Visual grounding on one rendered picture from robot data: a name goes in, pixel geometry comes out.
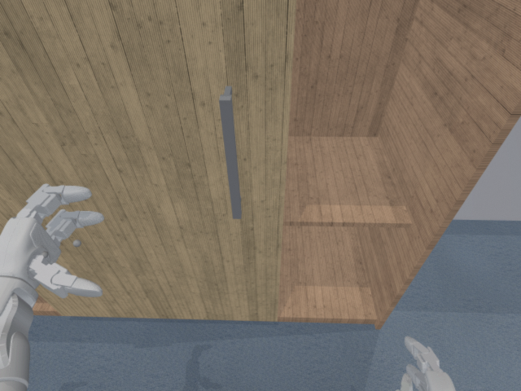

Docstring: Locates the handle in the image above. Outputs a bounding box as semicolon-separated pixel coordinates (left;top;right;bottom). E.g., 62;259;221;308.
219;86;242;219

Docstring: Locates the robot left hand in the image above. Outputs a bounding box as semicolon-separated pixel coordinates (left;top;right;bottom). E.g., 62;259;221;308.
0;184;104;298

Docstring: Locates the robot left forearm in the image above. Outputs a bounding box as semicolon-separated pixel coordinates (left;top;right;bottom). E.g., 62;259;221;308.
0;276;38;391

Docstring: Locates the robot right hand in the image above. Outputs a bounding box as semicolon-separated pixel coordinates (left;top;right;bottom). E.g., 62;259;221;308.
396;336;456;391

